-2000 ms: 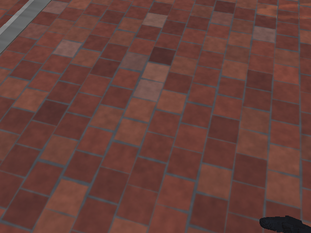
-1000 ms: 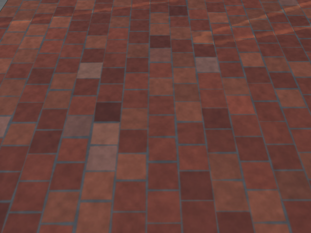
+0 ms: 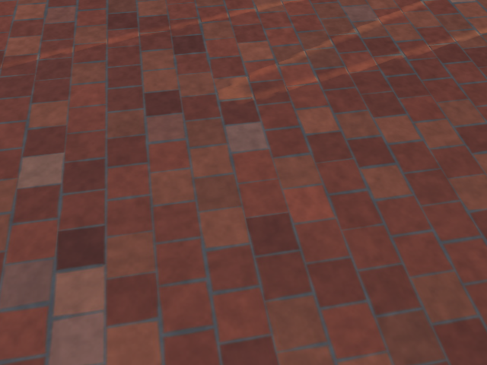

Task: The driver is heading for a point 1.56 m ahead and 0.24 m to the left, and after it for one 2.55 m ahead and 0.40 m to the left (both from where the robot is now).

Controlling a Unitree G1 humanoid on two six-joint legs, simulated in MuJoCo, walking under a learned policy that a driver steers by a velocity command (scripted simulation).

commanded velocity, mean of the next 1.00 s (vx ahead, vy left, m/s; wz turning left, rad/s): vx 0.01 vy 0.00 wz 0.41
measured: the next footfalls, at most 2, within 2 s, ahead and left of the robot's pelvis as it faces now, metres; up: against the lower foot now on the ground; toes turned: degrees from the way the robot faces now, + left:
left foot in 0.06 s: +0.04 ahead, +0.10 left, +0.00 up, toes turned +6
right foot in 0.60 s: +0.09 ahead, -0.08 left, +0.00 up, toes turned +25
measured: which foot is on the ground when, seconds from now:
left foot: up 0.00-0.04, down 0.06-0.58, up 0.60-0.94, down 0.96-1.00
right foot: down 0.00-0.06, up 0.08-0.58, down 0.60-1.00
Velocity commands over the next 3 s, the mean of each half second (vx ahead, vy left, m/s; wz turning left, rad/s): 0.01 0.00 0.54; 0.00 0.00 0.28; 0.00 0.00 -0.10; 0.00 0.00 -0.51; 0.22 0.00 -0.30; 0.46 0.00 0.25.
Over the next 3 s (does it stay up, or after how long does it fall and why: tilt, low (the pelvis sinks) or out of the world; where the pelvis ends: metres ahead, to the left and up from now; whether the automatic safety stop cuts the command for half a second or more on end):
stays up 0.37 -0.06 0.01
